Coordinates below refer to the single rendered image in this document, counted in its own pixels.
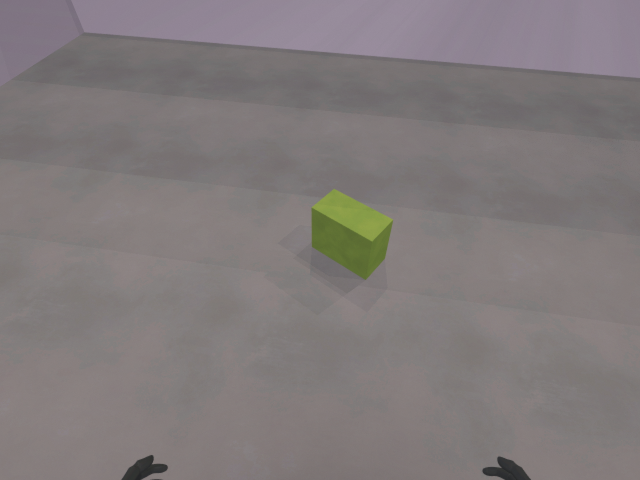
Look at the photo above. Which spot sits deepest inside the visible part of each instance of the left robot hand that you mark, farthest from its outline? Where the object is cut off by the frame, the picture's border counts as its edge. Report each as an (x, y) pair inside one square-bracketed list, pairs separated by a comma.
[(143, 468)]

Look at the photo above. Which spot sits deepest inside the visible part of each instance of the carton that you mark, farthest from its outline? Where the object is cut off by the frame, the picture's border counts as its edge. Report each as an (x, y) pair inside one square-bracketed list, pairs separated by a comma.
[(350, 233)]

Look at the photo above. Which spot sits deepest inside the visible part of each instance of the right robot hand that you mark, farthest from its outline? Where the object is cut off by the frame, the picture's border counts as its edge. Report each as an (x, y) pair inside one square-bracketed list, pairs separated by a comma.
[(508, 471)]

